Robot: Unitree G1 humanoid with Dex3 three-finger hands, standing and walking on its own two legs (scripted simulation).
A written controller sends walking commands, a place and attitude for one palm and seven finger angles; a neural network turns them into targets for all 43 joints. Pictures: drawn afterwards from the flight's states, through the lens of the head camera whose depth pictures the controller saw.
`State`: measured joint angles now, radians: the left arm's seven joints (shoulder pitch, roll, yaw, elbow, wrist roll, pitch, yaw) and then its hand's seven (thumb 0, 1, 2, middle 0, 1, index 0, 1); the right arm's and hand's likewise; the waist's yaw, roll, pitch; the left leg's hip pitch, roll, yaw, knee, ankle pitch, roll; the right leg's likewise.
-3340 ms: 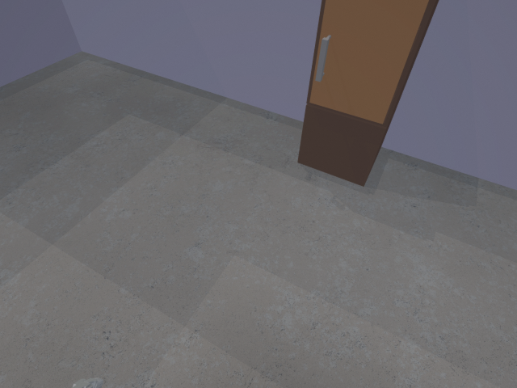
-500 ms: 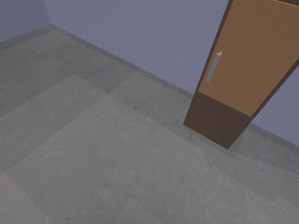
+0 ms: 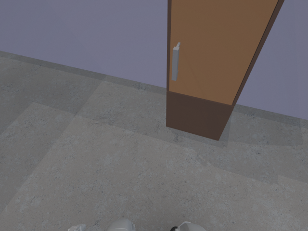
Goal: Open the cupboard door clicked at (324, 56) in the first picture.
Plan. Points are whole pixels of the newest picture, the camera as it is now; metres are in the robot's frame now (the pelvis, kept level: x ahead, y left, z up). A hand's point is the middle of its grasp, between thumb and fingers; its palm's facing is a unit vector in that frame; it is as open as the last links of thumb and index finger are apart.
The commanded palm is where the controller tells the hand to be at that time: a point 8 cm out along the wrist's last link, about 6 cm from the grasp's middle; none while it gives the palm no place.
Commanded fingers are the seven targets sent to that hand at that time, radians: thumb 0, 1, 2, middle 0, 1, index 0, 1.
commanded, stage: turn to face it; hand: left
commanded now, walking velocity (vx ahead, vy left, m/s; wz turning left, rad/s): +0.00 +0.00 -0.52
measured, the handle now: (176, 62) +0.84 -0.07 -0.09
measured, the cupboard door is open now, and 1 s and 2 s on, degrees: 0 0 0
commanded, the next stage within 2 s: take the last steps up to it in 0.48 s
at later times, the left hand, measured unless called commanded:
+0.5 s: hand out of the picture +0.14 +0.25 -0.16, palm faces -0.15 -0.96 -0.22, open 7.4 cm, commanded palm none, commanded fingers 0.00 0.90 0.90 -0.20 -0.30 -0.20 -0.30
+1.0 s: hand (105, 226) +0.15 +0.16 -0.15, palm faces -0.30 -0.93 -0.21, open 7.3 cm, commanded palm none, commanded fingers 0.00 0.90 0.90 -0.20 -0.30 -0.20 -0.30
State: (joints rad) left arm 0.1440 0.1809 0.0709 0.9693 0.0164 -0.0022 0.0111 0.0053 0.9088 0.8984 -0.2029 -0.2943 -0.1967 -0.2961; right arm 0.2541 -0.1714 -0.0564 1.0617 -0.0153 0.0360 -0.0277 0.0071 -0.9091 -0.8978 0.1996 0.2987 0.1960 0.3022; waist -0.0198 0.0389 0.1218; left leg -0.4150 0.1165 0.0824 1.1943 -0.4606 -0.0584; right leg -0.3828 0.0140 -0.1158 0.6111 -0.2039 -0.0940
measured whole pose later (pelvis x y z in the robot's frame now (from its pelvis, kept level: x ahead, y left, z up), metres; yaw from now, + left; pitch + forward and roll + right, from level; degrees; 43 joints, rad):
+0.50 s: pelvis +0.03 +0.05 +0.02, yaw -13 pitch +1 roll +0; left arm 0.22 0.25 0.10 0.95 0.03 0.06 -0.02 0.01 0.90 0.90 -0.20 -0.29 -0.20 -0.30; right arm 0.21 -0.18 -0.02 0.93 -0.02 0.02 -0.04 0.00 -0.91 -0.90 0.20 0.30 0.20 0.30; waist 0.02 -0.05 0.04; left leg -0.21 0.03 0.10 0.47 -0.28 0.01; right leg -0.50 0.04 0.03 1.01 -0.37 0.03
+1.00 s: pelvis +0.08 -0.01 +0.02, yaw -20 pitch +0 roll +0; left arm 0.30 0.15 0.04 1.08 0.03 -0.05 0.01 0.00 0.93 0.90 -0.21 -0.29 -0.20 -0.30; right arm 0.26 -0.20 -0.06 1.06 -0.03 0.02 0.01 0.01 -0.91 -0.90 0.20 0.30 0.19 0.30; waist -0.02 0.02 0.02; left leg -0.49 0.12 0.10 0.92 -0.32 -0.05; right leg -0.05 0.01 -0.08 0.39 -0.33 -0.05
